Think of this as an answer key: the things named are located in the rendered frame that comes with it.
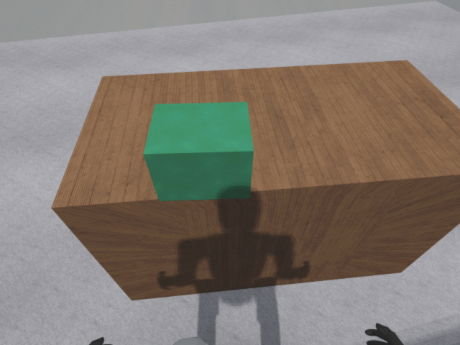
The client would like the robot right hand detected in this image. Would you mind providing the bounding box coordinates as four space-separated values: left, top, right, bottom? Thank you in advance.
365 323 404 345

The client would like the pedestal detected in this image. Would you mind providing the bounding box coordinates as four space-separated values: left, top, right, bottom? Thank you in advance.
51 60 460 300

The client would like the carton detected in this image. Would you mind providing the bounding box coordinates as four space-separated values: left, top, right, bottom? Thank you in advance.
143 102 254 201

